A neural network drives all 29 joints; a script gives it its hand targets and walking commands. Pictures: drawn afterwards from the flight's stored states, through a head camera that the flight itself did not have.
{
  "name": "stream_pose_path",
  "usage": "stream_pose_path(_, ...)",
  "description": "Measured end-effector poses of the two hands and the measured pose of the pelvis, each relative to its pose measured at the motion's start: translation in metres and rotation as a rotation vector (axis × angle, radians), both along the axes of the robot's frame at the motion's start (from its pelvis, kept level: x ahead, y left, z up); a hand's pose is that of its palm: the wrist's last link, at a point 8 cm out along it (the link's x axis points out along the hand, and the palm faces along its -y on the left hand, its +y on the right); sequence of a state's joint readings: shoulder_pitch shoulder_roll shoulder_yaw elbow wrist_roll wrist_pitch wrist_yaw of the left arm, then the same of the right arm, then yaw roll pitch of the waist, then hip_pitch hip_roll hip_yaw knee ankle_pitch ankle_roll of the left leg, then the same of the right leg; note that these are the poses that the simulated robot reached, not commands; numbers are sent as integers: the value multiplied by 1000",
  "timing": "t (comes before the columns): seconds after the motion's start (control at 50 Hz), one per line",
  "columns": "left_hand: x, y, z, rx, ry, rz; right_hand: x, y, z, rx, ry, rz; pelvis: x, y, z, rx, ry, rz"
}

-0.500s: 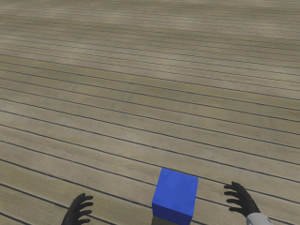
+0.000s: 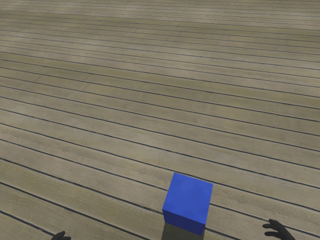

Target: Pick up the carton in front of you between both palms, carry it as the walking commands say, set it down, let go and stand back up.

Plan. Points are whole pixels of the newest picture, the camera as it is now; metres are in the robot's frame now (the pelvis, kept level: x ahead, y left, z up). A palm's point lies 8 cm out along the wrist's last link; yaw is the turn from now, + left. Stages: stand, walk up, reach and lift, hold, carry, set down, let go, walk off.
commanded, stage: stand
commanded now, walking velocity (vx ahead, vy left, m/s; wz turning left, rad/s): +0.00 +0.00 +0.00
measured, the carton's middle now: (187, 204) +0.41 -0.08 -0.64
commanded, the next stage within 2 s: none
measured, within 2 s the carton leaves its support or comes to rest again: neither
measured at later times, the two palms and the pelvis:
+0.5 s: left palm out of the picture +0.11 +0.30 -0.09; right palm out of the picture +0.12 -0.29 -0.10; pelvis +0.01 +0.00 +0.01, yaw +0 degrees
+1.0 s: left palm out of the picture +0.08 +0.32 -0.09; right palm out of the picture +0.06 -0.30 -0.10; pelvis -0.01 +0.01 +0.01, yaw -1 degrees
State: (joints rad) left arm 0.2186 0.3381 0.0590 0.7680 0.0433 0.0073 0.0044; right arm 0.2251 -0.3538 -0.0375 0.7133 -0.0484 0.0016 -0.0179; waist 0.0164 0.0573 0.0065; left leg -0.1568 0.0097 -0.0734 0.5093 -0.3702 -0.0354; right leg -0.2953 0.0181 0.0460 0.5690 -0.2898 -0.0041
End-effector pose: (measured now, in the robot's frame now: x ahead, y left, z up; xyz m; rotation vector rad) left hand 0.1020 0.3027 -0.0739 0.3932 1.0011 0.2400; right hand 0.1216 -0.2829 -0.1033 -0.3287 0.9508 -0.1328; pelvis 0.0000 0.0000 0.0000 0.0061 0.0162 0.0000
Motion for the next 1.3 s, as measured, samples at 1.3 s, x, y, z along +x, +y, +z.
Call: stream_pose_path(1.3,-20,19,-17,-22,145,12,-49,-14,1,-59,175,-86,-9,14,10,0,-51,-18)
